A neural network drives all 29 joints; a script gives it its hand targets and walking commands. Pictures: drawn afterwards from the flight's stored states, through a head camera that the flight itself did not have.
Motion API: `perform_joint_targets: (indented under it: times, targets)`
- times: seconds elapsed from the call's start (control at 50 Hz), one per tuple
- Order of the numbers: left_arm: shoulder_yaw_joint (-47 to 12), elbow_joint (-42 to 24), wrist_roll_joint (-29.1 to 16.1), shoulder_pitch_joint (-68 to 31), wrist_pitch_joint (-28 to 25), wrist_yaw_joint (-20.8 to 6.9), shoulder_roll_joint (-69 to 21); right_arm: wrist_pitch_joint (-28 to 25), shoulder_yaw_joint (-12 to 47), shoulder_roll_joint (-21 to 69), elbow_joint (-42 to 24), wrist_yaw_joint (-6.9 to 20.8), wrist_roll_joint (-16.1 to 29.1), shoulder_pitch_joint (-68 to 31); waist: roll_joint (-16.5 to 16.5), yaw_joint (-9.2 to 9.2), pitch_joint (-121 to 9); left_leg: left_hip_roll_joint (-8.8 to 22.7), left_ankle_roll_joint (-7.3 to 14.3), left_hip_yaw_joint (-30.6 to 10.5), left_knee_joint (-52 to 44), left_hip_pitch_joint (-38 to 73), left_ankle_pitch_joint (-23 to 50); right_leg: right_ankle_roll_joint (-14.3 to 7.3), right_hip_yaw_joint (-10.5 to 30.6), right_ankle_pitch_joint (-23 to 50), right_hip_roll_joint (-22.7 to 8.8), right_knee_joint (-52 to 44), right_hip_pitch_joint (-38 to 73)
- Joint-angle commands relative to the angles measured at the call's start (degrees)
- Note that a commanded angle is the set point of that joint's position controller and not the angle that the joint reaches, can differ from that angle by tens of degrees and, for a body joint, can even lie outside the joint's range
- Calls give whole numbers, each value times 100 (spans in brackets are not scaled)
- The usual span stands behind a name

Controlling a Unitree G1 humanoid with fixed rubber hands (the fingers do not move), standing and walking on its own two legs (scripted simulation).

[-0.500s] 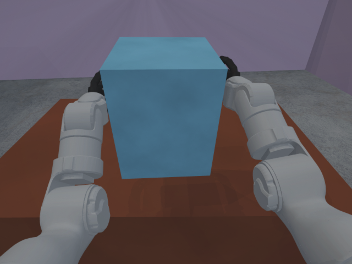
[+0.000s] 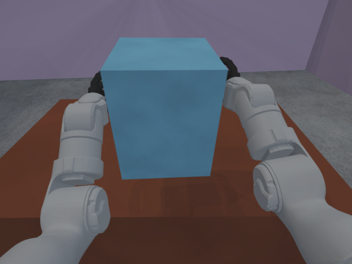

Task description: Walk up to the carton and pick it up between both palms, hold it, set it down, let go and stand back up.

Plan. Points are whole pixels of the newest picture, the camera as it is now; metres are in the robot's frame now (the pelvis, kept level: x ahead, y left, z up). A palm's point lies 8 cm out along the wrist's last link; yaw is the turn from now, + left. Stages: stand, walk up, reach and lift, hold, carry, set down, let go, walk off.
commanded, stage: hold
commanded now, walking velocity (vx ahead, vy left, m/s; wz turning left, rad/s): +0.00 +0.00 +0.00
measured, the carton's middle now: (164, 106) +0.39 +0.03 +0.24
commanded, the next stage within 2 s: none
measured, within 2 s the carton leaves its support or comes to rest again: neither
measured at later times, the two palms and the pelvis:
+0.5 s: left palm (96, 98) +0.37 +0.17 +0.28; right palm (231, 88) +0.38 -0.12 +0.29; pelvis +0.00 +0.00 +0.00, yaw +0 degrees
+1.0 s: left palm (97, 101) +0.37 +0.17 +0.27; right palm (230, 88) +0.39 -0.12 +0.29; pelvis +0.00 +0.00 +0.00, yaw +0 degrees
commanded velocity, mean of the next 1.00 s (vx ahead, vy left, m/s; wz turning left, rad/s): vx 0.00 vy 0.00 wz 0.00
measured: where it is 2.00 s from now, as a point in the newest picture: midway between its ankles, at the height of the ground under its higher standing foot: outside the picture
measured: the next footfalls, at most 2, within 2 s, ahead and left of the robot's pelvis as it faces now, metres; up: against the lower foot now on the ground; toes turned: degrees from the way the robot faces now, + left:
none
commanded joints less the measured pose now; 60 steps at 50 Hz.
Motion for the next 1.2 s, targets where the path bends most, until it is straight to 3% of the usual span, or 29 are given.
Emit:
perform_joint_targets:
  times: [0.0, 0.02, 0.06, 0.08, 0.14, 0.2, 0.26, 0.32, 0.34, 0.38, 0.4, 0.46, 0.5, 0.52, 0.54, 0.56, 0.62, 0.68, 0.78, 0.8, 0.84, 0.92, 0.96, 0.98, 1.02, 1.04, 1.06, 1.08, 1.18]
  targets:
    - [-2201, -1707, -981, -5886, -567, -922, -3568, -87, 1160, 4035, -2129, 771, 1457, -4093, 65, -760, -2576, -535, 69, -248, -240, 770, 504, 335, -137, 1654, 457, -976, 1549]
    - [-2190, -1450, -905, -5698, -487, -942, -3594, -75, 1038, 3780, -2024, 759, 1478, -4097, 271, -773, -2239, -505, -22, -260, -283, 844, 526, 322, -148, 1488, 455, -1039, 1316]
    - [-2061, -1378, -898, -5974, -515, -957, -3608, -36, 923, 3901, -1836, 774, 1334, -4211, 103, -746, -2072, -467, 3, -279, -398, 621, 18, 305, -166, 933, 463, -1096, 1212]
    - [-1992, -1364, -862, -6034, -552, -970, -3511, -53, 1075, 4114, -1929, 778, 1326, -4340, 22, -624, -2223, -495, 105, -216, -388, 655, 4, 342, -118, 969, 399, -1102, 1242]
    - [-2398, -1880, -1105, -6363, -594, -916, -3703, -123, 1172, 4168, -2161, 787, 1540, -4435, 236, -731, -2494, -478, 26, -233, -218, 832, 349, 327, -170, 1291, 437, -969, 1121]
    - [-1899, -1305, -800, -6046, -528, -911, -3462, -37, 1096, 4221, -1785, 818, 1329, -4365, 11, -540, -2039, -477, 140, -200, -380, 552, -86, 316, -147, 880, 441, -1089, 1132]
    - [-1852, -968, -864, -6268, -578, -958, -3373, -70, 862, 4226, -1633, 816, 1143, -4604, -46, -606, -1992, -520, 206, -141, -535, 442, -673, 337, -119, 269, 363, -1199, 900]
    - [-2038, -1258, -1003, -6250, -650, -920, -3621, -215, 1006, 4288, -2107, 836, 1236, -4807, 77, -576, -2404, -507, 174, -170, -401, 644, -181, 348, -113, 841, 377, -1124, 982]
    - [-1896, -993, -851, -6090, -582, -946, -3478, -104, 898, 4032, -1560, 800, 1215, -4490, 186, -674, -1882, -507, 124, -163, -457, 648, -249, 345, -109, 725, 372, -1198, 900]
    - [-2002, -1070, -902, -5945, -565, -932, -3617, -155, 1054, 4056, -2114, 782, 1266, -4652, -67, -633, -2302, -490, 191, -252, -384, 629, -170, 314, -128, 787, 398, -1143, 1096]
    - [-1798, -844, -785, -5877, -536, -971, -3470, -59, 881, 3978, -1558, 800, 1172, -4380, -81, -675, -1778, -473, 198, -231, -463, 499, -373, 315, -132, 669, 415, -1167, 1012]
    - [-1949, -1045, -873, -6150, -585, -973, -3613, -120, 827, 3913, -1676, 804, 1202, -4487, 190, -739, -2127, -462, 110, -220, -419, 668, -213, 268, -143, 768, 421, -1115, 1035]
    - [-1869, -1193, -815, -5725, -572, -987, -3526, -88, 1083, 4047, -1959, 770, 1347, -4264, -85, -687, -2290, -478, 165, -216, -317, 748, 331, 318, -132, 1393, 463, -1068, 1289]
    - [-2044, -1329, -874, -5899, -580, -992, -3528, -76, 1025, 3908, -1853, 760, 1389, -4225, 223, -734, -2270, -485, 84, -197, -348, 748, 215, 291, -91, 1322, 416, -1082, 1292]
    - [-1873, -1300, -813, -6103, -597, -999, -3352, -42, 1050, 3984, -1675, 787, 1352, -4244, 113, -690, -2290, -535, 144, -165, -399, 623, -176, 330, -109, 941, 400, -1132, 1249]
    - [-1885, -1107, -864, -5887, -592, -953, -3545, -155, 1100, 4130, -2226, 790, 1361, -4681, -103, -573, -2335, -497, 186, -225, -363, 639, 36, 338, -149, 1043, 445, -1063, 1255]
    - [-2032, -1208, -914, -5953, -583, -987, -3604, -135, 1062, 4030, -2175, 779, 1286, -4548, -111, -668, -2298, -481, 113, -206, -302, 604, 116, 300, -131, 1123, 418, -1094, 1235]
    - [-2162, -1425, -969, -6102, -602, -936, -3551, -60, 973, 4021, -1847, 796, 1281, -4296, 251, -797, -2202, -529, 34, -227, -358, 596, 12, 293, -120, 1178, 402, -1112, 1232]
    - [-2019, -1632, -1044, -6322, -669, -897, -3492, -68, 1144, 4279, -1945, 787, 1390, -4438, -30, -635, -2562, -489, 187, -234, -319, 696, -73, 321, -94, 1019, 406, -1039, 1245]
    - [-1831, -1052, -856, -5844, -575, -925, -3424, -104, 1088, 4250, -2125, 759, 1335, -4618, -263, -560, -2225, -548, 205, -164, -333, 564, -53, 381, -123, 1139, 383, -1102, 1267]
    - [-2073, -1411, -972, -6289, -584, -938, -3614, -103, 856, 4094, -1837, 797, 1320, -4574, 194, -721, -2123, -482, 81, -232, -378, 627, -183, 295, -130, 752, 392, -1108, 972]
    - [-1969, -1419, -886, -5985, -563, -926, -3514, -64, 1155, 4164, -2071, 782, 1433, -4397, 19, -608, -2354, -535, 115, -196, -298, 718, 281, 371, -128, 1303, 421, -1036, 1361]
    - [-1917, -1309, -878, -6264, -569, -916, -3444, -10, 919, 4087, -1642, 785, 1268, -4305, 18, -705, -2036, -523, 149, -181, -424, 461, -442, 340, -111, 734, 370, -1109, 1089]
    - [-2073, -1376, -1001, -6146, -619, -943, -3606, -102, 1089, 4226, -2095, 779, 1366, -4515, -109, -668, -2466, -497, 169, -221, -358, 609, -84, 332, -150, 1023, 422, -1023, 1176]
    - [-1915, -1271, -913, -6055, -602, -957, -3470, -72, 1037, 4124, -1984, 787, 1331, -4401, -98, -665, -2405, -506, 182, -193, -344, 567, -34, 322, -90, 1280, 401, -1070, 1357]
    - [-2128, -1538, -960, -6039, -591, -962, -3603, -82, 1050, 4039, -2066, 766, 1406, -4306, 172, -735, -2555, -504, 63, -217, -310, 717, 216, 308, -105, 1419, 428, -1008, 1416]
    - [-2181, -1604, -1031, -6040, -628, -908, -3571, -98, 1208, 4182, -2401, 755, 1457, -4424, -48, -703, -2709, -542, 128, -238, -245, 739, 291, 344, -79, 1542, 418, -994, 1427]
    - [-2133, -1504, -963, -6149, -594, -907, -3561, -42, 1000, 3968, -1959, 744, 1371, -4288, 187, -757, -2355, -512, 46, -245, -320, 760, 134, 308, -101, 1229, 421, -1047, 1235]
    - [-1927, -1500, -862, -6075, -606, -930, -3447, -81, 1233, 4283, -1965, 799, 1456, -4525, 43, -511, -2403, -541, 200, -204, -341, 707, 92, 378, -92, 1102, 370, -1042, 1217]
